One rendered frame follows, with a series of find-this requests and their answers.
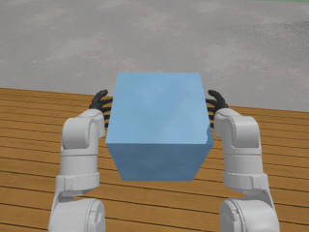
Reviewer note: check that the carton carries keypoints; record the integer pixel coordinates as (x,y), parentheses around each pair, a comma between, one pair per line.
(159,128)

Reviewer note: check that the robot right upper arm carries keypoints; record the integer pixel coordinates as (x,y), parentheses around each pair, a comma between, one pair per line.
(247,214)

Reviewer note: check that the robot right forearm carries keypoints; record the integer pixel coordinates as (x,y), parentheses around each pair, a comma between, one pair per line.
(241,147)

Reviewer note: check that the right robot hand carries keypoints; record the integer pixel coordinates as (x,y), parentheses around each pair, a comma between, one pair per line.
(218,103)

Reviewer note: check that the robot left upper arm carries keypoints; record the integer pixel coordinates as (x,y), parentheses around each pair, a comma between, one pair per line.
(78,215)

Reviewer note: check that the left robot hand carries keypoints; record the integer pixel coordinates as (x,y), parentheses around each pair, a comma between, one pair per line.
(98,104)

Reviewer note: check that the robot left forearm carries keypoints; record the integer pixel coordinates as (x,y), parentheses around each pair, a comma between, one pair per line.
(79,156)

